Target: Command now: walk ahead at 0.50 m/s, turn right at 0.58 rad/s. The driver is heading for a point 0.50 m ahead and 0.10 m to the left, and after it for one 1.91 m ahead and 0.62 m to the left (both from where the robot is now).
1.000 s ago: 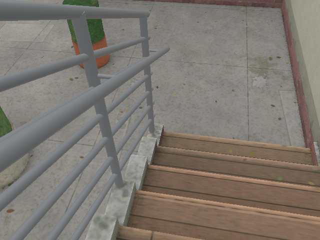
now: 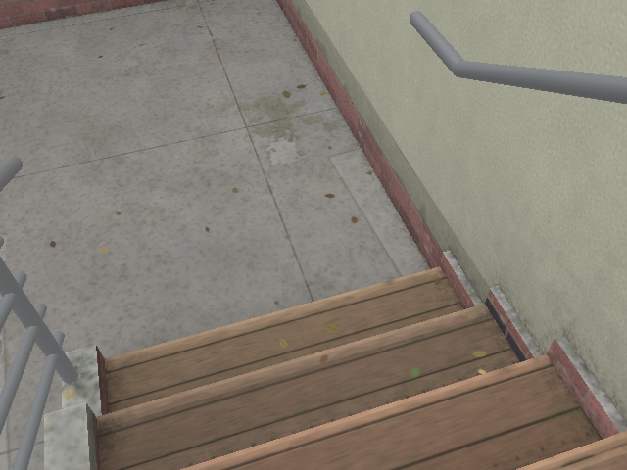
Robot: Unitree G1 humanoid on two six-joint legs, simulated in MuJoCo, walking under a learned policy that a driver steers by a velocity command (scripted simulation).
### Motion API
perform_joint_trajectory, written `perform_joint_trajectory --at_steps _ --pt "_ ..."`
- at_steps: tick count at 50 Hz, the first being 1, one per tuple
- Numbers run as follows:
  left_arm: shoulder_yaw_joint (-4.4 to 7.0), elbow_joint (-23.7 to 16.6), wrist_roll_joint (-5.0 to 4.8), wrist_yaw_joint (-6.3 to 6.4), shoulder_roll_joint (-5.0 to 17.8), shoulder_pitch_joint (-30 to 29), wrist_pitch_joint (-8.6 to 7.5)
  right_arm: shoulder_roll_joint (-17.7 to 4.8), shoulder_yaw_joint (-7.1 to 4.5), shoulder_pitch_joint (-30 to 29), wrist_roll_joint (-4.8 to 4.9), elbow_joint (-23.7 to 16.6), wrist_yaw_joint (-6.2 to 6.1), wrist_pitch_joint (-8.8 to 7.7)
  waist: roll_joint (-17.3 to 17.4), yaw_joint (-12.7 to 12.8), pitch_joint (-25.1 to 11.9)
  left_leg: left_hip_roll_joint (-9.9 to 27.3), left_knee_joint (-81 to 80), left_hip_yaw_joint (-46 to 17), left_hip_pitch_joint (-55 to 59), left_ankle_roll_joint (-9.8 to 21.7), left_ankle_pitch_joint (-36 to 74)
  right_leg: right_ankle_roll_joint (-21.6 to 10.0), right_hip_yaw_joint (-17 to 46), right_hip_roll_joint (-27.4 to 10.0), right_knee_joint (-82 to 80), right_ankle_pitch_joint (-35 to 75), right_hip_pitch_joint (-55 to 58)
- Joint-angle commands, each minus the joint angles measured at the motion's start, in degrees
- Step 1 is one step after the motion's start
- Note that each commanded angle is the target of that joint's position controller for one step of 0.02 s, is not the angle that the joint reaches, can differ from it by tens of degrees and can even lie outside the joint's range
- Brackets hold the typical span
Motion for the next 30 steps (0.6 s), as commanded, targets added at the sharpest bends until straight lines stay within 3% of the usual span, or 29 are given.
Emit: perform_joint_trajectory --at_steps 1,2,4,6,8,9,10,11,12,13,14,15,16,17,18,19,20,21,22,23,24,25,26,27,28,29,30 --pt "0.97 -5.42 0.17 0.70 5.23 -1.80 -0.82 -3.24 -0.67 -2.14 -0.83 -4.91 1.25 -0.22 -5.12 -0.63 0.65 -2.43 -8.86 0.28 6.58 0.72 14.23 -8.17 18.34 -10.04 -6.73 6.44 -8.93" --pt "0.89 -6.80 0.20 1.00 5.31 -1.18 -0.24 -2.36 -0.40 -3.46 -1.24 -6.00 2.03 -0.24 -4.49 -0.34 0.12 -3.40 -10.76 0.30 6.84 0.94 14.24 -8.40 19.25 -9.74 -3.35 6.28 -8.59" --pt "0.95 -7.19 0.63 1.35 5.60 1.64 -0.54 -1.53 0.31 -4.88 -0.83 -8.50 2.44 -1.16 -5.44 0.88 3.16 -4.72 -17.37 0.56 6.68 1.71 11.02 -8.02 19.89 -9.69 -0.70 9.96 -7.43" --pt "1.33 -6.97 1.61 1.70 6.68 3.02 -0.57 -0.89 0.59 -5.50 0.59 -9.94 2.61 -2.36 -5.02 2.99 4.75 -4.80 -29.00 1.09 15.04 2.27 11.33 -5.82 16.92 -8.44 2.09 12.95 -8.00" --pt "1.53 -5.78 2.85 2.87 7.26 3.73 0.30 -0.93 0.49 -5.12 2.32 -10.64 2.31 -3.13 -5.24 3.82 6.38 -1.79 -35.28 -2.42 15.51 3.33 11.04 -6.46 18.90 -10.05 7.32 13.11 -3.17" --pt "1.29 -5.73 2.91 2.79 5.97 5.49 0.36 -0.92 0.39 -3.25 2.79 -10.09 2.16 -3.54 -2.15 4.41 7.32 0.08 -42.37 -3.10 16.26 4.17 11.42 -6.72 18.95 -9.69 12.25 14.71 -0.05" --pt "1.40 -4.91 2.86 2.44 6.43 6.43 0.44 -1.70 -0.13 0.03 2.77 -7.78 1.72 -3.36 -0.39 4.29 6.87 -0.54 -46.64 0.70 20.74 4.45 9.69 -6.46 15.37 -9.50 17.39 19.57 1.22" --pt "1.52 -4.90 2.49 1.78 6.83 7.16 0.31 -2.59 -0.84 7.01 2.13 -5.06 1.30 -3.01 1.34 2.74 4.43 -2.02 -47.15 3.35 29.66 5.11 8.32 -6.06 12.33 -7.79 26.33 21.86 -0.79" --pt "1.76 -4.70 2.33 0.96 7.74 8.94 -0.09 -5.55 -2.26 15.36 2.13 -2.00 0.97 -2.31 3.95 0.16 -1.06 -1.30 -41.05 2.54 42.13 5.39 11.71 -5.20 6.73 -5.81 38.63 13.33 -5.47" --pt "2.03 -4.90 1.00 0.17 5.03 12.86 -1.26 -8.30 -2.73 24.58 2.79 0.28 1.16 -0.99 10.66 -1.14 -11.67 6.21 -21.19 -5.67 62.44 9.22 24.23 -2.13 0.46 -3.02 58.46 -15.69 -20.30" --pt "1.67 -6.40 0.34 0.83 6.25 13.06 -1.19 -10.68 -3.53 30.61 3.79 1.09 2.02 -0.37 12.00 -4.12 -16.55 12.67 -15.37 -18.61 72.55 17.32 23.82 0.52 -4.36 -1.88 81.64 -28.17 -35.99" --pt "1.22 -8.65 1.98 1.39 8.17 8.50 -0.64 -13.24 -4.35 29.94 5.77 1.03 2.57 -0.50 10.95 -6.30 -15.51 17.69 -24.84 -32.21 72.98 26.28 4.73 2.78 -6.05 -3.14 87.06 -20.99 -49.50" --pt "1.00 -9.82 3.48 1.55 7.76 -1.00 -0.56 -11.67 -3.84 25.60 5.58 0.02 1.52 -0.46 7.31 -7.18 -6.81 17.92 -34.45 -37.00 66.07 28.13 -12.07 3.70 -5.71 -5.64 79.07 -14.76 -57.93" --pt "1.41 -11.04 4.52 1.65 8.25 -8.22 -0.63 -9.20 -2.69 22.71 4.54 -0.26 0.61 -0.29 0.47 -5.39 0.27 15.50 -36.74 -35.01 53.47 25.03 -13.77 4.77 -3.91 -8.35 69.80 -8.34 -55.48" --pt "0.75 -10.69 3.90 1.74 5.81 -10.53 -0.11 -9.14 -2.10 22.83 2.05 1.54 0.78 -0.99 -2.24 -3.08 4.39 13.77 -34.87 -33.48 40.34 24.22 -15.84 4.06 -1.35 -10.33 63.23 -6.86 -50.19" --pt "0.35 -9.16 4.15 1.47 4.94 -9.42 0.69 -7.72 -1.54 23.23 1.34 1.92 1.12 -1.27 -3.50 -1.32 5.95 10.49 -34.30 -31.23 31.71 21.70 -19.15 3.99 -2.04 -10.43 59.65 -8.72 -46.45" --pt "0.25 -9.55 3.57 1.07 4.50 -11.16 1.09 -5.84 -0.76 22.45 2.16 2.62 0.76 -2.04 -3.36 0.32 7.28 4.91 -34.39 -25.69 27.92 18.06 -22.25 4.43 -0.52 -11.88 49.12 3.69 -46.80" --pt "0.32 -9.13 2.55 0.29 4.21 -11.00 1.00 -4.63 -0.15 18.01 3.23 0.64 0.78 -2.51 1.13 1.90 6.07 1.84 -37.19 -22.08 21.89 15.81 -19.11 6.11 -0.78 -12.41 36.91 12.69 -39.69" --pt "0.19 -10.05 4.03 -0.49 4.46 -14.14 1.60 -4.73 0.23 17.21 4.40 -0.52 -0.07 -2.45 3.56 1.18 5.50 -0.09 -40.06 -20.99 17.24 15.68 -13.88 7.62 -3.53 -10.64 27.83 19.76 -32.78" --pt "-0.20 -9.67 4.66 -1.00 3.24 -13.70 1.65 -6.54 -0.37 18.15 4.72 -0.47 -0.39 -2.18 5.66 0.89 2.22 0.06 -40.04 -20.44 17.48 15.85 -6.66 8.28 -3.89 -10.46 23.64 25.06 -26.29" --pt "-0.42 -7.08 4.96 -1.01 2.12 -11.40 2.34 -7.71 -0.94 19.95 3.86 0.12 -0.60 -1.31 7.02 0.83 -0.90 0.67 -37.47 -19.40 19.12 15.80 -1.01 8.48 -4.24 -10.93 23.98 25.77 -23.12" --pt "0.15 -5.36 4.05 -0.97 3.60 -8.81 2.28 -9.24 -1.69 20.92 3.88 0.01 -0.47 -1.07 6.83 1.08 -2.28 0.58 -35.60 -19.00 20.49 15.18 4.21 7.41 -4.20 -11.37 26.74 33.94 -20.99" --pt "0.67 -5.91 3.90 -0.47 5.04 -11.63 2.15 -9.14 -1.75 21.57 4.60 -0.15 -0.74 -1.01 3.05 0.93 -1.38 0.19 -34.39 -19.26 21.81 15.00 7.85 6.83 -3.67 -11.54 24.27 35.03 -21.67" --pt "1.56 -8.60 4.11 -0.16 7.58 -18.48 1.61 -8.56 -1.63 25.74 4.17 1.59 -1.18 -1.21 1.66 -2.60 1.27 -0.82 -31.93 -21.36 31.38 15.76 1.18 6.06 -0.95 -12.66 17.52 38.79 -31.95" --pt "1.56 -9.72 4.57 -0.24 6.85 -23.63 0.44 -8.22 -1.66 28.55 3.63 1.95 -1.56 -1.09 0.45 -5.00 1.30 -0.75 -28.96 -22.09 37.09 16.24 -1.76 5.86 -0.85 -12.68 13.11 39.35 -36.40" --pt "1.52 -11.13 4.93 -0.38 6.38 -27.18 -0.21 -7.06 -1.29 31.32 3.38 2.73 -1.76 -1.18 1.97 -7.38 2.24 -1.48 -26.91 -21.94 39.54 16.04 0.05 5.75 -0.84 -12.31 9.66 39.73 -37.71" --pt "1.30 -11.91 5.13 -0.98 5.43 -28.38 -1.28 -5.92 -1.00 30.34 3.13 2.30 -2.11 -1.31 3.72 -7.91 2.46 -3.67 -22.63 -20.15 36.22 15.19 -3.77 6.16 -0.56 -11.56 4.02 43.92 -33.24"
